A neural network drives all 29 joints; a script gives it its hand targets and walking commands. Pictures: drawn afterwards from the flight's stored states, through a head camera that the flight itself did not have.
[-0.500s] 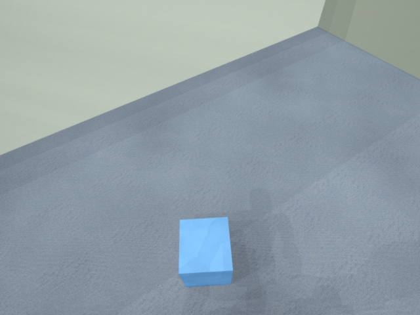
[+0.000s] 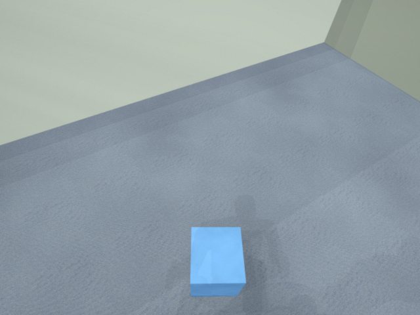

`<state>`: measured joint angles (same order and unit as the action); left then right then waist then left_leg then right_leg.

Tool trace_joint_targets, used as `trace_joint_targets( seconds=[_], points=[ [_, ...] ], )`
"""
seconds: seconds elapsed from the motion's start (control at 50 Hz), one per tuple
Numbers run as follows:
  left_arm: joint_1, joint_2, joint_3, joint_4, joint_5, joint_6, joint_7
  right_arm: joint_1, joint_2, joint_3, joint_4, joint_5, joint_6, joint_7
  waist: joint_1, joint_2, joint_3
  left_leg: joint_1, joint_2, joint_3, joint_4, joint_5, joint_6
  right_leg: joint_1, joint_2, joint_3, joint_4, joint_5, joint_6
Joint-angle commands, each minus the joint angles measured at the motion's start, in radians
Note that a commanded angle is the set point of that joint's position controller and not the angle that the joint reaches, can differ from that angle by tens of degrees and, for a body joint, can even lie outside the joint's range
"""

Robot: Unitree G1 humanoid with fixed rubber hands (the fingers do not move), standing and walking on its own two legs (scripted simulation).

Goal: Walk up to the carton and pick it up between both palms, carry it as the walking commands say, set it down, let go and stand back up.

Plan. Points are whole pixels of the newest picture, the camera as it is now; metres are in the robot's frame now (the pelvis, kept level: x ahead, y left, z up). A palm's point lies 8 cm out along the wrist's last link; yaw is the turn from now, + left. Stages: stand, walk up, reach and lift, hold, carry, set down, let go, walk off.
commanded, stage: walk up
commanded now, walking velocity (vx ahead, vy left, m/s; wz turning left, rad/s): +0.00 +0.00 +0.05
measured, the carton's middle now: (215, 262) +0.39 -0.04 -0.64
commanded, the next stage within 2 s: stand in 0.58 s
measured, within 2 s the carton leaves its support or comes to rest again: neither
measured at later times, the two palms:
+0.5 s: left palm out of the picture +0.00 +0.24 -0.11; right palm out of the picture +0.04 -0.27 -0.12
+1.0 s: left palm out of the picture +0.01 +0.24 -0.11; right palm out of the picture +0.05 -0.27 -0.12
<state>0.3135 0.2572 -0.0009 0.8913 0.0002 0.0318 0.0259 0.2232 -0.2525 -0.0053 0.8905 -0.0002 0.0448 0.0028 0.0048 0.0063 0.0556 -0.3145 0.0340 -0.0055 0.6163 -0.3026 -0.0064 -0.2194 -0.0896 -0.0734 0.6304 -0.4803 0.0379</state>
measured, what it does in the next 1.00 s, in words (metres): steps on the spot: right foot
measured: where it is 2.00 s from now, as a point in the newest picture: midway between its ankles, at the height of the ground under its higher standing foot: outside the picture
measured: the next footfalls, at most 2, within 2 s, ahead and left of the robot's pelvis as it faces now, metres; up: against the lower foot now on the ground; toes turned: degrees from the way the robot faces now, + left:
right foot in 0.38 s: -0.01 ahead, -0.12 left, +0.00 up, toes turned -2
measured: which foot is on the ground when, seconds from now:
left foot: down 0.00-1.00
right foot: up 0.00-0.36, down 0.38-1.00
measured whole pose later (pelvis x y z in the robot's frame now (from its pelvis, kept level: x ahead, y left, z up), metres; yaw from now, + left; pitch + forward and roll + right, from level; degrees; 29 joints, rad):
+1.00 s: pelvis -0.03 -0.02 +0.01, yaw +0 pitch -2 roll +0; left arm 0.30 0.24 0.00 0.87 0.00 0.06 0.02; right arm 0.22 -0.25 0.00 0.87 0.00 0.03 -0.01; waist 0.00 0.03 0.05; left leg -0.27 0.01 -0.02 0.50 -0.21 0.00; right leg -0.17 0.01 -0.05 0.49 -0.30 -0.02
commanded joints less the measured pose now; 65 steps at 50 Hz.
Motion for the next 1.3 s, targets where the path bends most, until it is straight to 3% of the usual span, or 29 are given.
trace_joint_targets(
  seconds=[0.0,0.02,0.04,0.08,0.14,0.22,0.3,0.34,0.38,0.44,0.5,0.56,0.6,0.7,0.76,0.84,0.94,0.96,0.98,1.0,1.04,1.06,1.08,1.12,1.18,1.2,1.24,1.28],
  points=[
    [0.029,0.062,0.048,-0.025,0.001,0.028,-0.015,0.011,-0.149,-0.040,-0.024,-0.023,-0.052,-0.025,-0.004,0.218,0.002,0.086,0.189,-0.286,-0.381,0.302,0.085,-0.100,0.047,0.108,0.184,0.012,-0.031],
    [0.033,0.063,0.047,-0.013,-0.001,0.024,-0.017,0.013,-0.133,-0.033,-0.019,-0.018,-0.059,-0.029,-0.007,0.191,-0.051,0.152,0.158,-0.230,-0.345,0.433,0.076,-0.081,0.058,0.110,0.155,0.038,-0.036],
    [0.040,0.065,0.047,-0.004,0.001,0.019,-0.015,0.045,-0.127,-0.027,-0.012,-0.014,-0.064,-0.031,-0.014,0.167,-0.112,0.219,0.159,-0.219,-0.309,0.578,0.075,-0.077,0.069,0.109,0.139,0.034,-0.030],
    [0.024,0.063,0.046,0.002,-0.001,0.023,-0.012,0.090,-0.124,-0.026,0.000,-0.009,-0.067,-0.034,-0.027,0.159,-0.143,0.275,0.184,-0.224,-0.287,0.709,0.100,-0.092,0.080,0.106,0.119,0.013,-0.023],
    [-0.005,0.058,0.037,-0.002,-0.001,0.033,-0.009,0.065,-0.119,-0.027,-0.009,-0.014,-0.056,-0.037,-0.027,0.166,-0.079,0.195,0.183,-0.224,-0.340,0.513,0.130,-0.088,0.076,0.095,0.065,0.016,-0.025],
    [-0.016,0.054,0.031,-0.010,-0.001,0.031,-0.011,0.040,-0.120,-0.036,-0.021,-0.016,-0.046,-0.035,-0.027,0.169,-0.048,0.132,0.169,-0.223,-0.378,0.313,0.141,-0.051,0.084,0.068,-0.016,0.054,-0.029],
    [0.052,0.033,0.026,0.015,0.004,0.007,-0.005,0.001,-0.106,-0.040,-0.026,-0.010,-0.031,-0.027,0.010,0.129,-0.026,0.063,0.123,-0.190,-0.332,0.113,0.114,0.059,0.080,0.031,-0.256,0.236,-0.031],
    [0.055,0.052,0.031,0.016,0.009,-0.005,-0.002,0.012,-0.070,-0.035,-0.028,-0.006,-0.029,-0.022,0.006,0.051,-0.022,0.038,0.069,-0.143,-0.279,0.035,0.083,0.084,0.008,0.102,-0.306,0.288,-0.055],
    [0.026,0.075,0.029,0.003,0.013,-0.014,-0.002,0.016,-0.055,-0.029,-0.027,-0.004,-0.029,-0.017,-0.013,-0.045,-0.006,0.082,0.001,-0.081,-0.221,0.076,0.055,0.020,-0.053,0.187,-0.375,0.255,-0.082],
    [-0.034,0.088,0.029,-0.005,0.018,-0.019,-0.003,0.037,-0.045,-0.027,-0.014,-0.010,-0.027,-0.011,-0.031,-0.136,0.043,0.119,-0.026,-0.037,-0.195,0.143,0.029,-0.071,-0.082,0.218,-0.419,0.133,-0.094],
    [-0.034,0.088,0.031,-0.012,0.017,-0.020,-0.002,0.041,-0.056,-0.029,-0.007,-0.015,-0.027,-0.012,-0.033,-0.129,0.052,0.124,-0.016,-0.043,-0.206,0.154,0.029,-0.082,-0.068,0.208,-0.410,0.103,-0.091],
    [-0.020,0.075,0.031,-0.015,0.014,-0.025,-0.001,0.048,-0.058,-0.028,-0.002,-0.015,-0.038,-0.018,-0.031,-0.057,0.002,0.144,0.004,-0.060,-0.223,0.206,0.036,-0.032,-0.047,0.174,-0.352,0.222,-0.090],
    [-0.014,0.071,0.028,-0.017,0.014,-0.027,0.000,0.054,-0.053,-0.024,0.002,-0.015,-0.041,-0.017,-0.027,-0.074,-0.003,0.131,0.005,-0.066,-0.223,0.220,0.038,-0.016,-0.038,0.158,-0.336,0.252,-0.090],
    [-0.001,0.066,0.028,-0.012,0.013,-0.023,0.002,0.054,-0.071,-0.028,-0.001,-0.013,-0.044,-0.020,-0.018,-0.051,-0.019,0.123,0.026,-0.086,-0.226,0.283,0.041,0.004,-0.015,0.126,-0.296,0.292,-0.085],
    [0.007,0.062,0.029,-0.015,0.012,-0.020,0.002,0.048,-0.070,-0.025,-0.005,-0.015,-0.042,-0.022,-0.017,-0.031,-0.011,0.101,0.035,-0.102,-0.246,0.236,0.046,0.000,-0.006,0.119,-0.289,0.252,-0.087],
    [0.008,0.062,0.029,-0.013,0.014,-0.018,0.002,0.042,-0.067,-0.026,-0.011,-0.017,-0.040,-0.024,-0.016,-0.048,0.013,0.074,0.032,-0.106,-0.259,0.154,0.045,-0.016,-0.005,0.130,-0.305,0.207,-0.088],
    [0.004,0.071,0.030,-0.015,0.016,-0.020,0.001,0.034,-0.071,-0.027,-0.011,-0.018,-0.043,-0.022,-0.015,-0.055,0.010,0.069,0.027,-0.100,-0.253,0.144,0.044,-0.015,-0.009,0.137,-0.312,0.197,-0.088],
    [-0.347,0.113,0.056,-0.366,-0.046,0.068,-0.018,-0.317,-0.112,0.019,-0.362,0.053,0.026,0.011,-0.003,-0.142,-0.031,0.097,-0.074,0.058,-0.033,-0.090,0.033,-0.339,0.044,0.113,-0.219,-0.075,-0.069],
    [-0.475,0.103,0.031,-0.567,-0.040,0.125,-0.028,-0.376,-0.085,0.034,-0.485,0.057,0.073,0.004,0.027,-0.147,0.026,0.169,-0.098,0.065,0.017,-0.106,0.030,-0.447,0.011,0.153,-0.261,-0.167,-0.108],
    [-0.476,0.094,0.023,-0.544,-0.063,0.177,-0.032,-0.361,-0.118,0.015,-0.449,0.046,0.118,0.006,-0.004,-0.163,0.030,0.221,-0.094,0.094,0.042,-0.110,0.007,-0.506,0.010,0.145,-0.266,-0.197,-0.119],
    [-0.381,0.095,0.055,-0.524,-0.031,0.276,-0.043,-0.240,-0.117,-0.013,-0.397,0.028,0.213,0.029,0.010,-0.156,-0.006,0.309,-0.095,0.110,0.060,-0.068,-0.014,-0.537,-0.019,0.128,-0.285,-0.150,-0.134],
    [-0.301,0.074,0.059,-0.468,-0.025,0.326,-0.043,-0.194,-0.111,-0.014,-0.364,-0.001,0.263,0.037,0.007,-0.144,0.014,0.300,-0.080,0.101,0.038,-0.054,-0.012,-0.519,-0.005,0.113,-0.271,-0.128,-0.116],
    [-0.249,0.054,0.055,-0.423,-0.023,0.366,-0.048,-0.156,-0.101,-0.023,-0.330,-0.021,0.303,0.044,-0.017,-0.128,0.026,0.276,-0.060,0.089,0.021,-0.030,-0.012,-0.497,0.014,0.103,-0.252,-0.085,-0.107],
    [-0.175,0.043,0.064,-0.381,-0.003,0.394,-0.050,-0.132,-0.104,-0.050,-0.287,-0.027,0.325,0.057,0.003,-0.087,0.053,0.206,-0.045,0.067,0.000,0.006,-0.016,-0.448,0.035,0.099,-0.210,-0.020,-0.101],
    [-0.167,0.014,0.077,-0.391,0.029,0.343,-0.043,-0.200,-0.100,-0.064,-0.359,-0.025,0.263,0.078,0.052,-0.007,0.004,0.062,-0.046,0.024,0.019,0.103,-0.003,-0.410,0.058,0.115,-0.103,0.113,-0.093],
    [-0.189,-0.006,0.070,-0.407,0.021,0.310,-0.039,-0.236,-0.113,-0.074,-0.392,-0.028,0.228,0.087,0.047,0.017,-0.069,0.032,-0.040,0.009,0.037,0.174,0.002,-0.379,0.074,0.117,-0.052,0.195,-0.090],
    [-0.226,-0.031,0.087,-0.431,0.014,0.236,-0.026,-0.279,-0.145,-0.090,-0.425,-0.037,0.159,0.102,0.058,0.062,-0.250,-0.004,-0.027,-0.027,0.099,0.420,0.009,-0.327,0.107,0.120,0.054,0.374,-0.070],
    [-0.257,-0.057,0.084,-0.453,0.001,0.171,-0.009,-0.284,-0.171,-0.136,-0.417,-0.049,0.090,0.105,0.039,0.089,-0.444,0.048,-0.020,-0.065,0.173,0.670,-0.002,-0.367,0.120,0.111,0.120,0.514,-0.061]
  ],
)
